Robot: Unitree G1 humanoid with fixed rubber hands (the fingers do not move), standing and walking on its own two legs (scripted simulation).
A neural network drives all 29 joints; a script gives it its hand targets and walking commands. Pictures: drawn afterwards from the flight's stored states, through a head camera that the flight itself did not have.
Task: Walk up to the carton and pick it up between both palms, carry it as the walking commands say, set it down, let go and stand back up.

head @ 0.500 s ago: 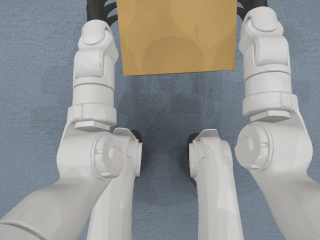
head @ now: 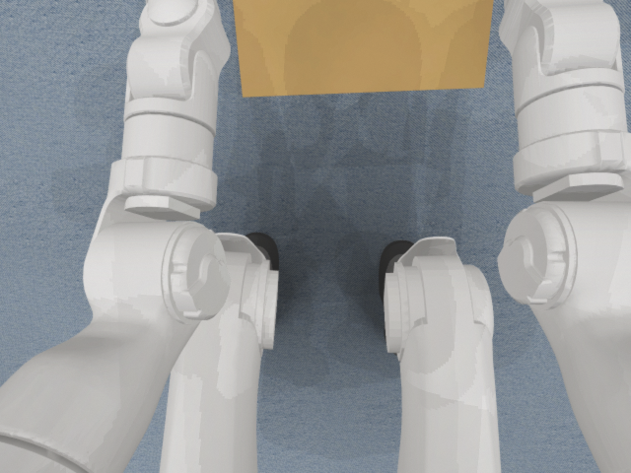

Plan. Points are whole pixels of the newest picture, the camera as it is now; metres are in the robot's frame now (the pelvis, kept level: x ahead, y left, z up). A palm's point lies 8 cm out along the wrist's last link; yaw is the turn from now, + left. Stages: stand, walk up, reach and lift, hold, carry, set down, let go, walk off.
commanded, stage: set down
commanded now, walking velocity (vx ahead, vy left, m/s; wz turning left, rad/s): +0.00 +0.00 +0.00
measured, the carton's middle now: out of the picture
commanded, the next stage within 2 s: none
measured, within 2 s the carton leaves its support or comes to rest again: rests again in 0.84 s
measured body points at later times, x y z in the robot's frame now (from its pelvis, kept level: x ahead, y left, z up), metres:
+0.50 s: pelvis -0.01 +0.00 -0.01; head +0.37 -0.03 +0.22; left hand +0.56 +0.12 -0.18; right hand +0.57 -0.18 -0.19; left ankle +0.11 +0.14 -0.36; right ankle +0.09 -0.12 -0.36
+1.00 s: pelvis +0.00 +0.00 -0.02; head +0.38 -0.03 +0.22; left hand +0.57 +0.13 -0.19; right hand +0.57 -0.17 -0.19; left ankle +0.11 +0.14 -0.36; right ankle +0.09 -0.12 -0.36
